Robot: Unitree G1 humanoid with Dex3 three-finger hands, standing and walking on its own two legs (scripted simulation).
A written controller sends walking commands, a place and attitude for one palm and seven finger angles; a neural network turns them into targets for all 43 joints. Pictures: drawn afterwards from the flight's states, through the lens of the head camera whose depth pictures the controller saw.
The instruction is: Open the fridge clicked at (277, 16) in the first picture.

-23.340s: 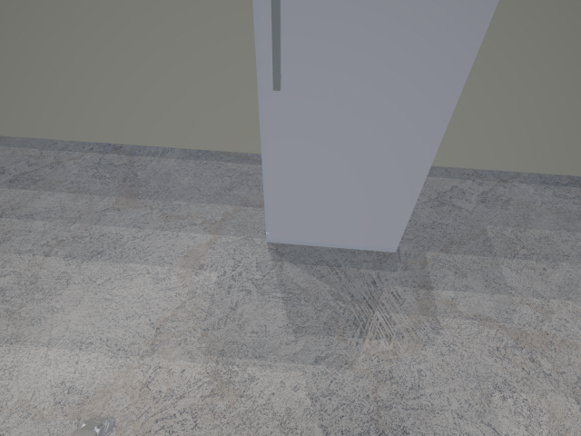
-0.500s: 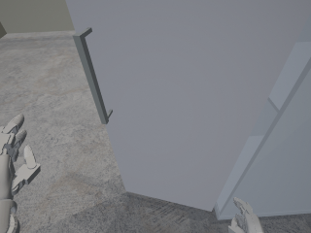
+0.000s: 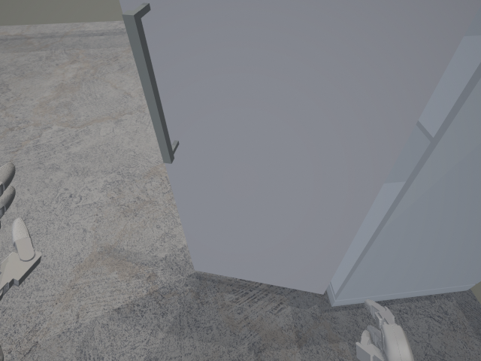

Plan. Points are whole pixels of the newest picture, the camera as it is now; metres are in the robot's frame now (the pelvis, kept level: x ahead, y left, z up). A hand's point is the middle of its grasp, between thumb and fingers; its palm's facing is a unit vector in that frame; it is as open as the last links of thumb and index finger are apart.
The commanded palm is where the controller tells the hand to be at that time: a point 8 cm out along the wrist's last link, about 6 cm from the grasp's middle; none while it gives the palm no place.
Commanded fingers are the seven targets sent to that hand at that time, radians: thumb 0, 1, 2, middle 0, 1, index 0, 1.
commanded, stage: step back with the hand held close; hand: left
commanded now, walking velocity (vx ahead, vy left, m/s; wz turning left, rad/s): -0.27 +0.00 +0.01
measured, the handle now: (158, 95) +0.53 +0.21 +0.17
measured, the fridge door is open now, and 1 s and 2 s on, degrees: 73 73 73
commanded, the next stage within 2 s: stop stepping back and stand still in 0.68 s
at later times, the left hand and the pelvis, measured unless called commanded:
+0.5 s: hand out of the picture +0.12 +0.27 +0.16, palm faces +0.53 -0.74 -0.41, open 7.4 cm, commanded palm +0.05 +0.30 +0.18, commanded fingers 0.00 0.90 0.90 -0.20 -0.30 -0.20 -0.30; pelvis -0.07 +0.00 -0.02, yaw +3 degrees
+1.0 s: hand out of the picture -0.09 +0.29 +0.18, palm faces +0.62 -0.67 -0.40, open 7.4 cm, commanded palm -0.15 +0.32 +0.18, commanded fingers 0.00 0.90 0.90 -0.20 -0.30 -0.20 -0.30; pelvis -0.23 +0.00 -0.05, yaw +11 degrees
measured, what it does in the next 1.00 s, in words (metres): walks backwards: right foot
